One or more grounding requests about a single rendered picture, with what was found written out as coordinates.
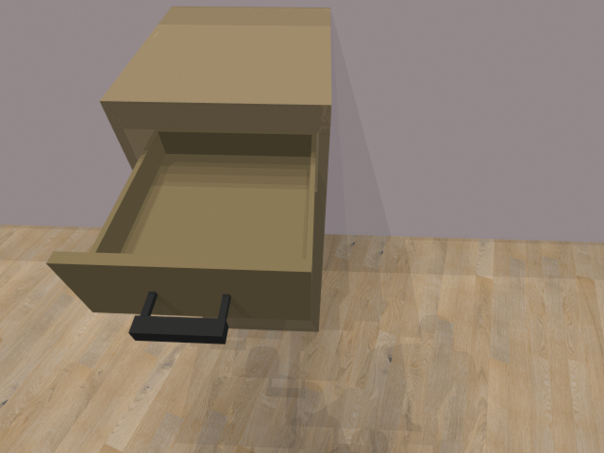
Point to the cabinet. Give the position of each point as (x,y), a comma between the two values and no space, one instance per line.
(234,69)

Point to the handle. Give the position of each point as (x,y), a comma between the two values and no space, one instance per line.
(180,329)

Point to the drawer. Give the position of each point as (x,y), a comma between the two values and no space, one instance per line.
(206,213)

